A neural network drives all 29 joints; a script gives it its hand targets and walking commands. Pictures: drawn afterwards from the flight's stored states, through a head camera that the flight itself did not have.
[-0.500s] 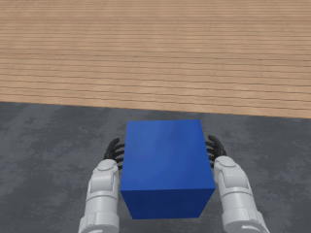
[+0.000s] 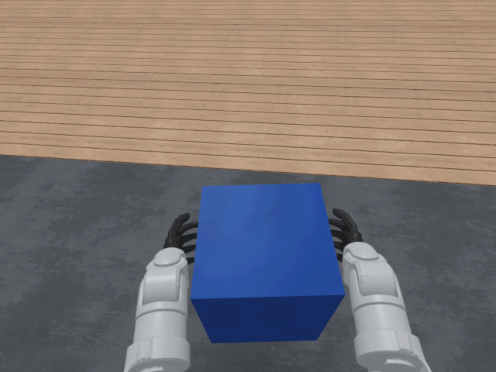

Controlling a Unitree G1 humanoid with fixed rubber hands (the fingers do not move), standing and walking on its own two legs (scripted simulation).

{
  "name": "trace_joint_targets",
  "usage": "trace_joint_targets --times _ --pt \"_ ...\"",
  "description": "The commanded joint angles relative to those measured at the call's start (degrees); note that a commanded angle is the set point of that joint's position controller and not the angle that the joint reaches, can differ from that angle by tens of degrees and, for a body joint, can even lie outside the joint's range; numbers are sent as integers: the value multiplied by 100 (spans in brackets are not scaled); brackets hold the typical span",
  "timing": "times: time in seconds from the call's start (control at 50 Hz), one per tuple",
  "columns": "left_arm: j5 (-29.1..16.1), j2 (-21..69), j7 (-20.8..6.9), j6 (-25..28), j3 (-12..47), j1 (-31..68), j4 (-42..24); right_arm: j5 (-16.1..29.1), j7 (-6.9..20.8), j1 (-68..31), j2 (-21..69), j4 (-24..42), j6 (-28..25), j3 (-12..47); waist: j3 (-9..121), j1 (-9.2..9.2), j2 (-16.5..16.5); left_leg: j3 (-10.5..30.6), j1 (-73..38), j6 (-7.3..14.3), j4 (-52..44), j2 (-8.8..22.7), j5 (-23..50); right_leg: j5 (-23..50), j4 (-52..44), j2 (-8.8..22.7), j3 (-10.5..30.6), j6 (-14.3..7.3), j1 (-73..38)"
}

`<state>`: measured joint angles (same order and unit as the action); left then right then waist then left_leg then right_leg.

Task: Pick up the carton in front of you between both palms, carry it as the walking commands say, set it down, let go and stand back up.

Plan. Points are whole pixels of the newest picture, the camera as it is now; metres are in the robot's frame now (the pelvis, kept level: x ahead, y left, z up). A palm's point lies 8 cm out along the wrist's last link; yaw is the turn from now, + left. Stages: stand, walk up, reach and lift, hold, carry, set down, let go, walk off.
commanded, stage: reach and lift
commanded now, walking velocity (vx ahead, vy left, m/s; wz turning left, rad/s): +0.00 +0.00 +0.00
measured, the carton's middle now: (262, 267) +0.30 +0.00 -0.04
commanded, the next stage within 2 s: hold in 0.44 s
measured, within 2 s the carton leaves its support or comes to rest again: neither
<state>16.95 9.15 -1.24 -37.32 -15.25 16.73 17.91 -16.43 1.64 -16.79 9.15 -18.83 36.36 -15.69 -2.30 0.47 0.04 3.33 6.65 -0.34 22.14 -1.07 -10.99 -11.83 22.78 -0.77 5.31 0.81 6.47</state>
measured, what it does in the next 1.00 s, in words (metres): stands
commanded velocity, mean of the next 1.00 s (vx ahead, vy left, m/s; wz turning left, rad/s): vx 0.01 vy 0.00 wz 0.00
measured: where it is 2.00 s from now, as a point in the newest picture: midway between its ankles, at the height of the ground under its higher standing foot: (262, 327)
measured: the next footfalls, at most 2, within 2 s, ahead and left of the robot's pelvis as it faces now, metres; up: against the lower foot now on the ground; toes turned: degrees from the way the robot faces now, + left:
right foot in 1.64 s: +0.32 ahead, -0.11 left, +0.00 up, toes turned -12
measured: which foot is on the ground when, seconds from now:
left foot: down 0.00-1.00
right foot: down 0.00-1.00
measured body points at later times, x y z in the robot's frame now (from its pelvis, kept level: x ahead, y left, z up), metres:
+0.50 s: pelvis +0.01 -0.01 +0.00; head -0.02 -0.01 +0.45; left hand +0.30 +0.15 +0.03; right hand +0.31 -0.15 +0.03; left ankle +0.02 +0.12 -0.74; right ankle +0.01 -0.13 -0.74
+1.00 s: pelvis -0.01 +0.00 +0.00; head -0.04 +0.00 +0.45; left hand +0.30 +0.15 +0.04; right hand +0.30 -0.15 +0.04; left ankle +0.02 +0.12 -0.74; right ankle +0.01 -0.13 -0.74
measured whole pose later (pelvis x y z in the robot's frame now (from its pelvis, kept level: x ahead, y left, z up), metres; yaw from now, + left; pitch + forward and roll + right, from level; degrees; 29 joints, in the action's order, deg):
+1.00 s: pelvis -0.01 +0.00 +0.00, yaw +0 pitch -7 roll +0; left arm 16.5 9.2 -1.3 -44.0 -14.3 17.1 13.3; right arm -16.0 1.9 -16.9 9.2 -14.1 42.9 -15.1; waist -2.7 -0.6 0.1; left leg 3.6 3.0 -0.3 20.6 -1.1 -10.2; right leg -11.0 21.1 -0.7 5.2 0.9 2.7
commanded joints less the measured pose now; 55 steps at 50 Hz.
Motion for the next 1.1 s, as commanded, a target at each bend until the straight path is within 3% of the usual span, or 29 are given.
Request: trace_joint_targets --times 0.0,0.08,0.1,0.12,0.14,0.16,0.18,0.2,0.26,0.28,0.32,0.38,0.4,0.44,0.46,0.48,0.5,0.52,0.54,0.56,0.6,0.62,0.64,0.8,0.86,0.98,1.0,1.04,1.08 --pt "-1282 5328 -1234 107 3004 2489 -199 1200 1268 -2444 5195 236 -95 2962 1590 -82 104 40 -701 -42 -308 -402 1084 939 -355 -484 -114 -71 -255" --pt "-1359 5202 -1191 36 3109 2179 -567 1288 1240 -2144 5203 354 15 3027 1607 53 -34 50 -765 -25 -323 -386 1483 1274 -342 -515 -108 -36 -373" --pt "-1353 5236 -1185 40 3151 2314 -620 1273 1236 -2221 5125 350 -10 3027 1776 -58 74 34 -918 -68 -294 -429 1657 1449 -370 -486 -66 -59 -394" --pt "-1395 5293 -1175 26 3105 2078 -542 1354 1241 -2193 5132 542 3 3174 1794 63 91 36 -1009 -54 -336 -412 1655 1446 -366 -509 -101 -20 -367" --pt "-1458 5286 -1182 32 3244 2083 -666 1416 1217 -2118 5213 584 11 3235 1745 -36 33 52 -1033 -51 -280 -420 1684 1384 -437 -495 -81 -64 -376" --pt "-1429 5248 -1184 12 3179 2117 -658 1316 1205 -2137 5158 556 39 3212 1562 23 -22 48 -866 -40 -316 -448 1685 1527 -399 -509 -37 -34 -396" --pt "-1448 5240 -1178 -15 3211 2177 -641 1331 1190 -2140 5091 597 39 3177 1683 -107 -60 57 -970 -52 -290 -440 1662 1457 -430 -481 -39 -46 -396" --pt "-1420 5162 -1177 -50 3277 1965 -765 1388 1172 -1986 5173 689 66 3255 1558 16 -22 33 -905 -44 -336 -472 1726 1614 -418 -498 -29 3 -489" --pt "-1469 5156 -1156 -74 3291 2044 -863 1433 1157 -1988 5122 715 123 3265 1663 -95 72 57 -950 -48 -311 -470 1713 1717 -437 -454 33 -31 -541" --pt "-1481 5141 -1136 -84 3291 1935 -848 1431 1171 -2063 5143 809 116 3322 1701 47 -105 84 -928 -35 -409 -426 1779 1701 -388 -540 -103 7 -598" --pt "-1480 5145 -1130 -137 3243 1879 -923 1445 1139 -1937 5017 823 182 3353 1584 32 22 55 -873 -47 -343 -437 1813 1647 -444 -482 -22 -10 -593" --pt "-1479 5096 -1145 -167 3280 2023 -964 1435 1146 -1952 5075 851 223 3321 1566 -34 42 14 -881 -43 -375 -485 1531 1599 -456 -467 -13 2 -609" --pt "-1452 4980 -1163 -219 3231 1843 -887 1459 1129 -1924 5076 865 279 3334 1423 27 -171 18 -809 -3 -364 -441 1512 1474 -498 -473 -19 32 -602" --pt "-1427 4929 -1192 -226 3352 1973 -1087 1501 1099 -1991 5181 936 293 3372 1434 44 -34 -5 -703 5 -385 -484 1484 1592 -522 -433 70 37 -658" --pt "-1525 4870 -1193 -247 3408 2092 -1099 1528 1098 -2039 5204 996 307 3428 1522 -32 -221 -9 -793 4 -397 -479 1489 1712 -495 -459 10 88 -762" --pt "-1522 4969 -1193 -268 3497 2046 -1282 1578 1087 -2077 5176 1156 342 3511 1546 10 -28 -20 -768 5 -392 -501 1460 1647 -503 -418 31 48 -751" --pt "-1569 4953 -1202 -323 3486 2166 -1211 1573 1084 -2148 5187 1192 387 3484 1472 -112 -122 -29 -759 22 -421 -479 1358 1466 -547 -464 26 55 -678" --pt "-1636 5009 -1184 -343 3606 2172 -1359 1597 1067 -2061 5117 1176 439 3625 1579 -17 -113 9 -850 14 -417 -495 1401 1598 -557 -414 31 43 -660" --pt "-1704 5123 -1167 -387 3600 2291 -1281 1600 1057 -2122 5078 1267 469 3584 1548 -155 -100 69 -854 23 -373 -469 1429 1418 -541 -453 31 31 -637" --pt "-1579 4885 -1170 -439 3518 2193 -1234 1579 1066 -2143 4986 1153 518 3474 1461 -13 -17 41 -810 23 -469 -453 1315 1372 -528 -455 -18 27 -625" --pt "-1536 4844 -1127 -514 3487 2173 -1156 1491 1086 -2038 4853 950 584 3283 1270 -179 99 -18 -906 -34 -472 -440 1055 1064 -620 -436 -43 -23 -466" --pt "-1470 4817 -1133 -527 3390 2204 -1162 1459 1110 -2130 4862 907 602 3278 1156 -38 -8 -22 -652 -6 -542 -436 798 884 -602 -454 -67 -28 -514" --pt "-1444 4824 -1147 -536 3316 2343 -1092 1404 1127 -2234 4889 791 613 3175 1095 -115 -29 -30 -694 -17 -506 -435 692 687 -627 -465 -62 -37 -459" --pt "-1292 5116 -1210 -511 3017 2859 -621 1321 1253 -2909 4960 540 574 2993 1077 -36 39 -7 -648 34 -470 -382 250 123 -568 -441 -136 -54 -249" --pt "-1439 5260 -1187 -510 3212 2789 -663 1442 1278 -2821 4999 631 543 3157 1316 -147 80 -23 -770 -33 -465 -396 559 452 -560 -444 -135 -39 -352" --pt "-1407 5290 -1167 -498 3124 2698 -606 1414 1284 -2886 4961 619 532 3163 1360 -70 25 8 -764 -12 -498 -399 597 485 -517 -488 -156 -27 -467" --pt "-1537 5172 -1141 -494 3255 2960 -795 1602 1276 -3140 5013 854 539 3368 1719 -24 -81 13 -8 89 -14 799 -415 -260 -42 615 -64 -57 140" --pt "-1687 5234 -1094 -553 3376 2974 -813 1662 1191 -3094 4994 997 601 3465 1586 -48 -45 232 554 106 -264 630 -2697 -2568 -259 448 109 -159 708" --pt "-1785 5237 -1024 -635 3579 3132 -1050 1659 1113 -3105 4909 1110 729 3449 1277 -12 140 333 696 205 -260 722 -2667 -2355 -38 415 41 -192 1171"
